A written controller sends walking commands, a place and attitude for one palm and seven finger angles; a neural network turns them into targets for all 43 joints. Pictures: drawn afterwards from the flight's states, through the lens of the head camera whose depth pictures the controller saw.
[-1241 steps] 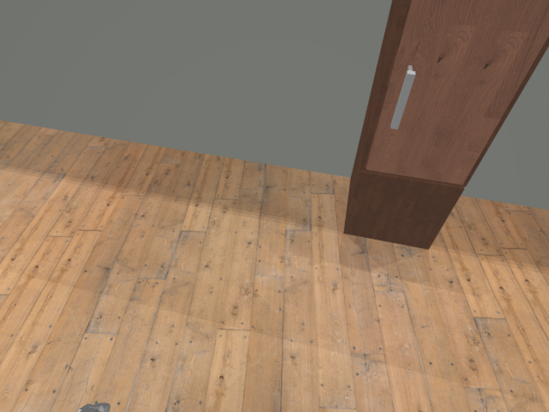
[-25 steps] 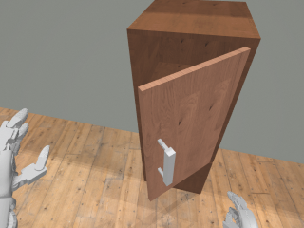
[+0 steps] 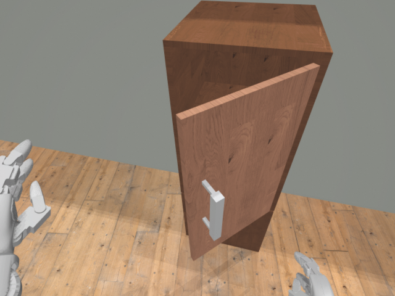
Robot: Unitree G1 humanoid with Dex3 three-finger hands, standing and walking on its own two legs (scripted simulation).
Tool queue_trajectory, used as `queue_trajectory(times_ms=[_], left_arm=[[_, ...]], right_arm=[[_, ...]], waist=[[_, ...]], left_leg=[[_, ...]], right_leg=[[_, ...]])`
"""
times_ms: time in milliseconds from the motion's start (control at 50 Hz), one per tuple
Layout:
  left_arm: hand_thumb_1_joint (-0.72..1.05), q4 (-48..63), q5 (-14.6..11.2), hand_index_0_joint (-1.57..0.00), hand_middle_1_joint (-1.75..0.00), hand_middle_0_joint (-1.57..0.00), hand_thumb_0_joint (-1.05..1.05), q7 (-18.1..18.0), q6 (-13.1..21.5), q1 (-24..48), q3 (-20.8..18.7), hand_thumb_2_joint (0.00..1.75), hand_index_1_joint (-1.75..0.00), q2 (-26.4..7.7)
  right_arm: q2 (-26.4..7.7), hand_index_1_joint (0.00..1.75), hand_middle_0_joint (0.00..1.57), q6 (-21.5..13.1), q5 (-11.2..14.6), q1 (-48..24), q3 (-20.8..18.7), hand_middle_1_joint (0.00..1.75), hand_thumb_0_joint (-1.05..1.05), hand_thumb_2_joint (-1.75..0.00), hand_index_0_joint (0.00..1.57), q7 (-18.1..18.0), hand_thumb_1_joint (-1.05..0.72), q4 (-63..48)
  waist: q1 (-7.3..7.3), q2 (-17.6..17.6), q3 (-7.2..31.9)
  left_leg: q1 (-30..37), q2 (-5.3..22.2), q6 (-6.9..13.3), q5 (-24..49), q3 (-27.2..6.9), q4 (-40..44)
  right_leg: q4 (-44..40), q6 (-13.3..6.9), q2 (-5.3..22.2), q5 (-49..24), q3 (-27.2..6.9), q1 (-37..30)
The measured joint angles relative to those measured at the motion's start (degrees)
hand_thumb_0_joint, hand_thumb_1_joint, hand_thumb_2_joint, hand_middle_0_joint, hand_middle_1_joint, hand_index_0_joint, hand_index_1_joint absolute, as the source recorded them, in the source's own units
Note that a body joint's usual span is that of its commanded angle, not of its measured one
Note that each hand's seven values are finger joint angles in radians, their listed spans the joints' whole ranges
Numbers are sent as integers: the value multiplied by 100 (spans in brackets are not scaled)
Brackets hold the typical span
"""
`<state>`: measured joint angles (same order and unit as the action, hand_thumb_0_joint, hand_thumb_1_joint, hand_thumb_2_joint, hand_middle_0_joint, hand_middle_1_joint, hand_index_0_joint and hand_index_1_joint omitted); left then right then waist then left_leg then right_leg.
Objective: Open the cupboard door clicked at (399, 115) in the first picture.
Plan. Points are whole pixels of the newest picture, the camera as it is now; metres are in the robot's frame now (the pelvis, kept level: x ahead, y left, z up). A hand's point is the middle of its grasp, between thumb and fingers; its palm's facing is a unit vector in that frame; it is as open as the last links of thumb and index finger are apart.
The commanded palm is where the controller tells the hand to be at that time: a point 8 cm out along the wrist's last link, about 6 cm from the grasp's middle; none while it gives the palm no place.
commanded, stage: step back with the hand held close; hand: left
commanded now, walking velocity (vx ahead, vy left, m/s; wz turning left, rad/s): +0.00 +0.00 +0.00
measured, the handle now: (211, 211) +0.33 +0.02 -0.03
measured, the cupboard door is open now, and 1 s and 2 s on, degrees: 46 46 46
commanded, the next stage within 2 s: stop stepping back and stand still in 1.30 s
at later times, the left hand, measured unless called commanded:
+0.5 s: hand (20, 237) +0.14 +0.28 +0.16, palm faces +0.40 -0.76 -0.51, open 7.4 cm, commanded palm +0.09 +0.31 +0.17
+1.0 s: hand out of the picture +0.07 +0.28 +0.16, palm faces +0.46 -0.72 -0.51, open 7.4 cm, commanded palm -0.01 +0.32 +0.17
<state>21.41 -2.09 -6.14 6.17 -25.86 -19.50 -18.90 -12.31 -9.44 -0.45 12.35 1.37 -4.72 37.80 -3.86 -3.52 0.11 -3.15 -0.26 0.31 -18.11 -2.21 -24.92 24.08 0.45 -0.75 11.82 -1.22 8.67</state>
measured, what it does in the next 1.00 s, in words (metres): shifts its weight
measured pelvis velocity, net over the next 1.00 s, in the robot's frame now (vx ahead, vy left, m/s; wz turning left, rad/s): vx -0.13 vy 0.01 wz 0.06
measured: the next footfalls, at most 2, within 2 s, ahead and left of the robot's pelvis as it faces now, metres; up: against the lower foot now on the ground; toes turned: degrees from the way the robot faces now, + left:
right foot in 1.08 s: -0.11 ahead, -0.11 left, +0.00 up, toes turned +9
left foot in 1.30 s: -0.12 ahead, +0.10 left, +0.00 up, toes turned +3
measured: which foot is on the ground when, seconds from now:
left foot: down 0.00-1.00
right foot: down 0.00-1.00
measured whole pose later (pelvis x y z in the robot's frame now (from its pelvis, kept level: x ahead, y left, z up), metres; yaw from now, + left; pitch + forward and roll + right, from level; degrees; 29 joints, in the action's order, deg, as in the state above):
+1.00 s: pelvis -0.13 +0.01 -0.02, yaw +4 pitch -1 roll -1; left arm 28.8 0.8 -8.4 15.7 -28.3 -27.1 -24.5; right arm -12.6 -6.6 0.1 13.7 -0.7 -4.1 33.0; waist 2.3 0.4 -2.9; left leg -25.1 0.1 2.3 -11.1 0.2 -37.1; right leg 40.0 2.4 -2.2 8.9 -4.2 26.1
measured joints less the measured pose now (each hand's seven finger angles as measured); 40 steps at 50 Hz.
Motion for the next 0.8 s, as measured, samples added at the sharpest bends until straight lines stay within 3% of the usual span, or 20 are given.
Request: queue_trajectory(times_ms=[60,160,340,460,620,700,800], left_arm=[[89,-4,6,-21,-30,-21,1,16,44,46,-38,89,-30,-10],[89,-99,37,-21,-30,-21,1,-1,423,-10,-371,89,-30,-111],[89,253,104,-21,-30,-21,1,-23,445,-477,-282,89,-30,-328],[89,417,146,-21,-30,-22,1,-110,525,-538,-473,89,-30,-482],[89,436,312,-21,-30,-21,1,-211,651,-372,-529,89,-30,-319],[89,458,415,-21,-30,-21,1,-214,728,-204,-562,89,-30,-320],[89,575,404,-21,-30,-21,1,-208,880,-143,-692,89,-30,-277]], right_arm=[[-11,30,20,30,10,-7,14,30,2,-90,20,2,-90,-17],[-76,30,20,273,0,-150,31,30,2,-90,20,45,-90,-197],[-201,30,20,644,42,-229,-192,30,2,-90,20,-16,-90,-470],[-159,30,20,688,73,-141,-204,30,2,-90,20,-39,-91,-563],[-102,30,20,510,84,55,-104,30,2,-90,20,-7,-90,-608],[-32,30,20,386,71,200,-79,30,2,-90,20,11,-90,-615],[-10,30,20,288,40,227,-92,30,2,-90,20,72,-90,-500]], waist=[[7,-9,-3],[190,5,31],[395,192,-88],[378,341,-145],[328,406,-161],[395,464,-215],[378,449,-259]], left_leg=[[-22,6,0,18,-4,1],[-346,38,8,62,31,-78],[-713,-86,75,272,160,-101],[-938,-142,118,334,198,-317],[-1403,-159,186,249,206,-890],[-1613,-147,228,169,227,-1223],[-1846,-65,165,-243,290,-1625]], right_leg=[[-23,-3,-5,-26,6,9],[-131,4,-41,-193,-27,264],[-92,100,71,-420,-164,663],[70,144,118,-519,-204,867],[475,176,123,-533,-205,1244],[905,187,57,-380,-320,1430],[1188,132,58,-283,-263,1604]])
